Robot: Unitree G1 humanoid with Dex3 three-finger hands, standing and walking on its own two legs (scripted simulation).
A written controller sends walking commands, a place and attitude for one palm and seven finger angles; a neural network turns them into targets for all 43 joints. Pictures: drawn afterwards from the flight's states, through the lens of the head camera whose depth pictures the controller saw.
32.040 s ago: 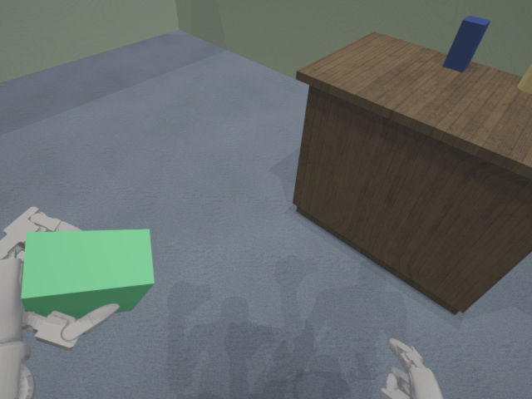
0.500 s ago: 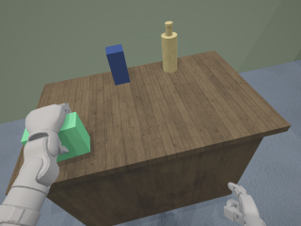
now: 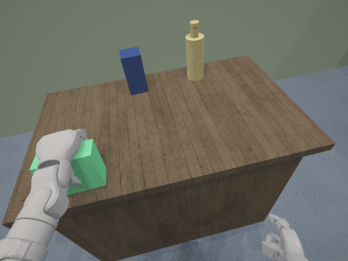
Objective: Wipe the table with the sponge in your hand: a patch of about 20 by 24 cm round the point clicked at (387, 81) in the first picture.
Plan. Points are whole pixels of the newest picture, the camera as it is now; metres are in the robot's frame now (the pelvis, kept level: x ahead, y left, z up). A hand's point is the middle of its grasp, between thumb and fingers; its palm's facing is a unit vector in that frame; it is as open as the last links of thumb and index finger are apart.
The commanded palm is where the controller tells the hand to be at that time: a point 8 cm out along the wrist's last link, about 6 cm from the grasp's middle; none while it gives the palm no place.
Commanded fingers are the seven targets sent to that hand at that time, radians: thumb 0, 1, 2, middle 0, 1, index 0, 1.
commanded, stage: wipe forward along the first lane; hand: left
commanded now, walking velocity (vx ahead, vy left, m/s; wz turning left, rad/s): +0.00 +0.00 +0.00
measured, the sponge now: (75, 173) +0.29 +0.30 +0.03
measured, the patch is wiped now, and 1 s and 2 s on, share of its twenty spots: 0.00 0.30 0.40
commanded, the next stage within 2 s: slide across to the middle lane in 1.52 s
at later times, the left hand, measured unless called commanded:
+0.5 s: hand (75, 144) +0.36 +0.31 +0.08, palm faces -0.09 -0.02 -1.00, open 10.4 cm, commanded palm +0.35 +0.31 +0.13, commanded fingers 0.00 0.10 1.30 -1.20 -1.60 -1.20 -1.60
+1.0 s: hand (78, 130) +0.41 +0.33 +0.07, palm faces -0.13 +0.01 -0.99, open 10.4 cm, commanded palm +0.40 +0.33 +0.12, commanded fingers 0.00 0.10 1.30 -1.20 -1.60 -1.20 -1.60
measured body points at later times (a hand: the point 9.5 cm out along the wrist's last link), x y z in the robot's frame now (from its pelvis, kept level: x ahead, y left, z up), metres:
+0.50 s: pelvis +0.01 +0.01 +0.00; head +0.03 -0.02 +0.45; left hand +0.36 +0.31 +0.13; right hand +0.18 -0.23 -0.12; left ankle -0.03 +0.11 -0.74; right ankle +0.05 -0.09 -0.74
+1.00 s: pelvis +0.00 +0.01 -0.01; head +0.05 -0.01 +0.44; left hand +0.41 +0.32 +0.13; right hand +0.12 -0.26 -0.14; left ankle -0.03 +0.11 -0.74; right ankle +0.05 -0.09 -0.74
